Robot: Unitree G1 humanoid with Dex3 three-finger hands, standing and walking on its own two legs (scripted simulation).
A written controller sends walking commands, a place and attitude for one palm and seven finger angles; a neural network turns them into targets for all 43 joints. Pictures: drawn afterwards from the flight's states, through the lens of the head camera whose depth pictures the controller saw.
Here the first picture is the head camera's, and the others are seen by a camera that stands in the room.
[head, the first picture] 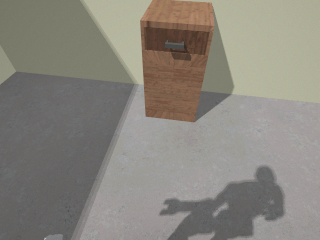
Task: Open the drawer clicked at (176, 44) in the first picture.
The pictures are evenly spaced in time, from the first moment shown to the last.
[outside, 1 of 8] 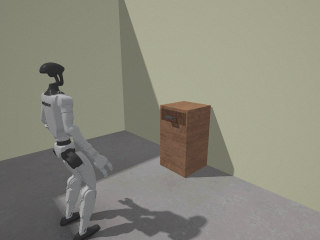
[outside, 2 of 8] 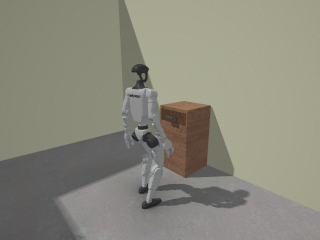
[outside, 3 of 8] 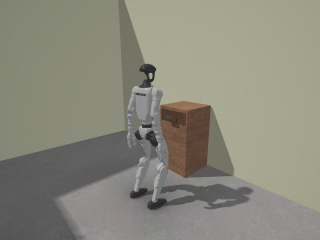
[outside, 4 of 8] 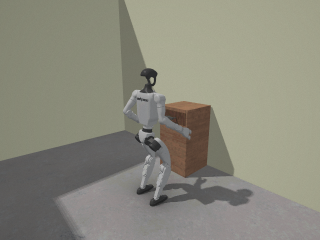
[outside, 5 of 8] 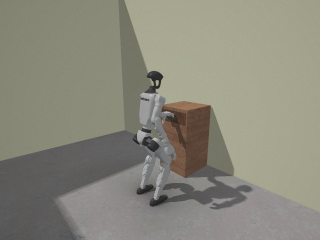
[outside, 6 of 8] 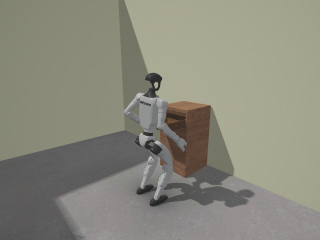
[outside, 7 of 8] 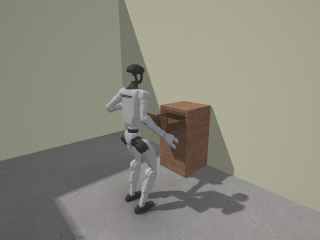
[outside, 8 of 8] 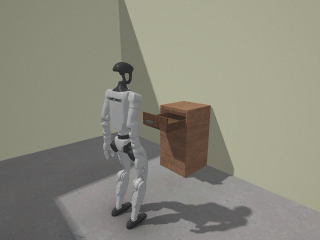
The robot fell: no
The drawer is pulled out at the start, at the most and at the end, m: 0.00 0.30 0.29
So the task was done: yes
